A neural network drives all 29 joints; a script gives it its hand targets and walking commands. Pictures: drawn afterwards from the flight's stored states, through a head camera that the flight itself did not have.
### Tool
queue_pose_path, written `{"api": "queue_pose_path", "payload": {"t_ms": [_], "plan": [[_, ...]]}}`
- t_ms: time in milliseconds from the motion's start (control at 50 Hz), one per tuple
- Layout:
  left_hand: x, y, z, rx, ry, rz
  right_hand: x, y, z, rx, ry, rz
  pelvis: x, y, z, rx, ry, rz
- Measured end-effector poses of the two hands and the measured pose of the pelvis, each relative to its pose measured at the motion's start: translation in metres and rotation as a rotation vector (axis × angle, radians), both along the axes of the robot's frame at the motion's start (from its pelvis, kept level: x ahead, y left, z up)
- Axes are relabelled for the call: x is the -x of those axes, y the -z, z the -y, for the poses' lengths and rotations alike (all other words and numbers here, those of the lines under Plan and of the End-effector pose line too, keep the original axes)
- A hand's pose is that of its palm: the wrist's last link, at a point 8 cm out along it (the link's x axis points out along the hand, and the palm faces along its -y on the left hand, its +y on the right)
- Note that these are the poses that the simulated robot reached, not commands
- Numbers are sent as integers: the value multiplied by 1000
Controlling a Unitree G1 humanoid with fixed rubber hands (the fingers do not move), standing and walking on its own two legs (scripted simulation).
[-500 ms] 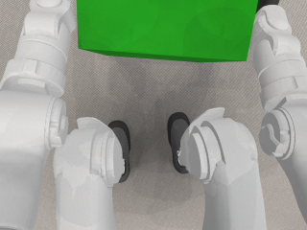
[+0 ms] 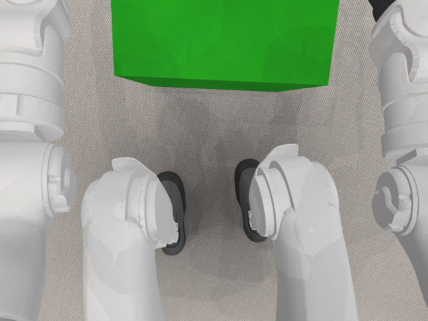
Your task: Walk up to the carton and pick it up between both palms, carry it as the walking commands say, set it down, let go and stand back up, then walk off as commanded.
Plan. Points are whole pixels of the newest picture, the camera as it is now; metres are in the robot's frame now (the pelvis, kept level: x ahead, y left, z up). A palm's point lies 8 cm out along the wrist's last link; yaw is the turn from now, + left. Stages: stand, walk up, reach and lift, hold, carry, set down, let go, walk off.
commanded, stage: set down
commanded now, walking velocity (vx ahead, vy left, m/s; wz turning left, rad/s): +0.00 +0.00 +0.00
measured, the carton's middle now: (221, 10) +0.55 -0.04 -0.25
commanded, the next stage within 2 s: let go in 1.10 s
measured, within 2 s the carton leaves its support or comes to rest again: neither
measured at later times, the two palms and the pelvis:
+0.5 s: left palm out of the picture +0.58 +0.20 +0.01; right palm out of the picture +0.52 -0.26 +0.01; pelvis -0.01 +0.00 +0.12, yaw +1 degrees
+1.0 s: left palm out of the picture +0.58 +0.19 +0.15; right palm out of the picture +0.52 -0.27 +0.16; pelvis +0.01 +0.00 +0.25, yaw +1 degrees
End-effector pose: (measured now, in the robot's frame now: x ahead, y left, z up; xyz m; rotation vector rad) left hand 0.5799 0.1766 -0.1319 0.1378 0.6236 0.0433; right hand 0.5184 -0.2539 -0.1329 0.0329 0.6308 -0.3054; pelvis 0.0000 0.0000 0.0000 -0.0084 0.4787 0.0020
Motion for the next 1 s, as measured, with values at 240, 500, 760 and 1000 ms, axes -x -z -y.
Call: {"api": "queue_pose_path", "payload": {"t_ms": [240, 500, 760, 1000], "plan": [[-2, -58, 2, 37, 8, 10, 9, -57, 5, 25, -34, 15, 1, -55, 0, -14, -7, -6], [1, -137, -19, 7, -4, -30, 0, -141, 8, 28, -28, -26, 5, -118, -1, 0, -15, -5], [-4, -210, -8, 31, 24, -23, 4, -218, 14, 24, -50, 32, -2, -189, -6, -18, -5, 5], [-1, -283, -18, -4, 35, -4, -4, -296, 12, 39, -60, 34, -8, -251, -4, -3, -14, 42]]}}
